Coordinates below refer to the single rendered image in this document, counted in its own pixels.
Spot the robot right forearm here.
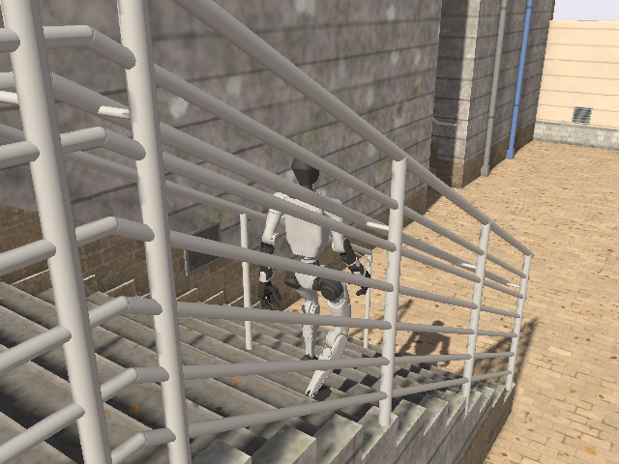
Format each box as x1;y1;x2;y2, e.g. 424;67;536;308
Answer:
340;239;366;276

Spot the left robot shin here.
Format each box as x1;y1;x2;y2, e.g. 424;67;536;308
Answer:
301;301;319;358

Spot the robot left upper arm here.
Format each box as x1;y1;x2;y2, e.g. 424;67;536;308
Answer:
262;192;286;246

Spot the right robot hand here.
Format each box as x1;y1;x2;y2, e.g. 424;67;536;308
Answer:
348;271;370;296

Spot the left robot hand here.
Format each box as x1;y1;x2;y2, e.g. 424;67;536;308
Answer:
257;280;281;310

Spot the robot right upper arm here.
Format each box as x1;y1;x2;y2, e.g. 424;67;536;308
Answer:
324;197;346;253

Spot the robot right thigh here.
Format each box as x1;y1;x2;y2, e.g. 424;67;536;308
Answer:
318;278;351;348

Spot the robot left forearm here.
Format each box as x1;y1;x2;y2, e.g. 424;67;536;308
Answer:
259;235;275;282

